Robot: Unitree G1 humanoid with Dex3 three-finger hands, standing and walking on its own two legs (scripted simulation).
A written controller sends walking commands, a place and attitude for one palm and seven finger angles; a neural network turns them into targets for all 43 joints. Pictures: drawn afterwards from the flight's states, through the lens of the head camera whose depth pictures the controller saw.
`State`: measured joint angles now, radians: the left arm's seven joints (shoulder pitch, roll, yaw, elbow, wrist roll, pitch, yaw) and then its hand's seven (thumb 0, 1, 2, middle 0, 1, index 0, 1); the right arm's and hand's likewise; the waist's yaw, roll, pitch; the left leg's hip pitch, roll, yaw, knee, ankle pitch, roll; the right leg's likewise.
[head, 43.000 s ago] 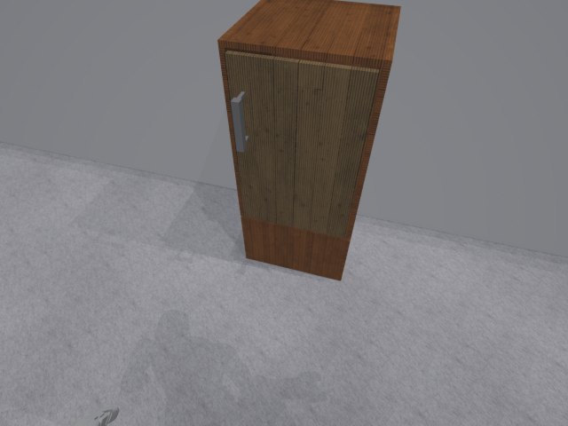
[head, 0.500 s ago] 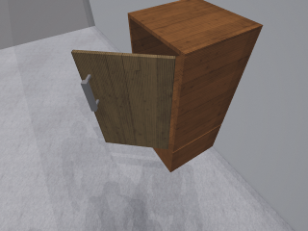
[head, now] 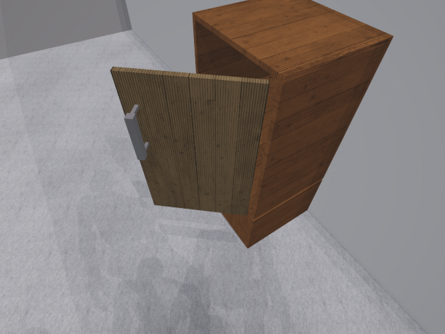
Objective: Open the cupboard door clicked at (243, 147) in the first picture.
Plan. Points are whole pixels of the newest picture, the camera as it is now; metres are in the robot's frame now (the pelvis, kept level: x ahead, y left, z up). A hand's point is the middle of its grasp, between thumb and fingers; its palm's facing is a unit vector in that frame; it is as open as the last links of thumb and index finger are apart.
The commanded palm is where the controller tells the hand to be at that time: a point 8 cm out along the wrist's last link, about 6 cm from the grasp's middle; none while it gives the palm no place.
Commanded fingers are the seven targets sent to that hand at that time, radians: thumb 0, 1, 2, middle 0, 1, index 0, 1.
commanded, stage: shuffle to correct the standing spot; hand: left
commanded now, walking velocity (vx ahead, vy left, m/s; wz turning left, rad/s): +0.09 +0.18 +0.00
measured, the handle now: (139, 133) +0.59 +0.29 -0.04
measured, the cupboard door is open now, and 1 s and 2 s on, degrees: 50 50 50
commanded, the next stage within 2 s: come to a stop and stand still in 0.52 s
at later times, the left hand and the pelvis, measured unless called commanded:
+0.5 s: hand out of the picture +0.10 +0.24 -0.16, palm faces +0.02 -0.97 -0.25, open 7.3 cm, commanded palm none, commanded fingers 0.00 0.90 0.90 -0.20 -0.30 -0.20 -0.30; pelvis +0.05 +0.05 +0.00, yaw -2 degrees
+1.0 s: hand out of the picture +0.12 +0.31 -0.17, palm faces -0.06 -0.98 -0.20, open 7.3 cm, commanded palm none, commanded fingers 0.00 0.90 0.90 -0.20 -0.30 -0.20 -0.30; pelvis +0.06 +0.13 +0.00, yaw -4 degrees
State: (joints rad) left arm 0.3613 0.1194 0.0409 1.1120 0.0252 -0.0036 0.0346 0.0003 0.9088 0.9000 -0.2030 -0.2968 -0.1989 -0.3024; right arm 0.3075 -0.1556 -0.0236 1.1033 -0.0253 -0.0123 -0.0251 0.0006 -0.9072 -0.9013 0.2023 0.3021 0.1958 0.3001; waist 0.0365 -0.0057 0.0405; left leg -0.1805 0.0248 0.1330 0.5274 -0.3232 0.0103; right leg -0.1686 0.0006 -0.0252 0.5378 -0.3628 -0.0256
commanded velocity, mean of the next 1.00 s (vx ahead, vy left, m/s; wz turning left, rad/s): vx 0.01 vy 0.04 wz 0.00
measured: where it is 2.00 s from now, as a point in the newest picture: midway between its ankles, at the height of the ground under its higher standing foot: outside the picture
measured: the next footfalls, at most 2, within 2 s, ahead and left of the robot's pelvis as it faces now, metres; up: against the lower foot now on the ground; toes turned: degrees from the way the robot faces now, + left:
right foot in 0.28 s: +0.09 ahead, -0.09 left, +0.00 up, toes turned -10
left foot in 0.62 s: +0.13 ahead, +0.22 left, +0.00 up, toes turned -1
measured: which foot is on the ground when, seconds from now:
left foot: down 0.00-0.30, up 0.32-0.60, down 0.62-1.00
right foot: down 0.00-0.02, up 0.04-0.26, down 0.28-0.62, up 0.64-1.00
